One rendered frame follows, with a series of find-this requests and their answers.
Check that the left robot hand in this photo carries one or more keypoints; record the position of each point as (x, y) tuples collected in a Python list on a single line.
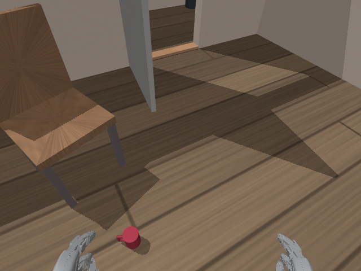
[(70, 259)]

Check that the right robot hand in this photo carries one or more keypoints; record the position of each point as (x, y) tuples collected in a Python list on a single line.
[(294, 261)]

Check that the chair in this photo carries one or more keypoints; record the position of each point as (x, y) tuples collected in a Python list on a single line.
[(40, 110)]

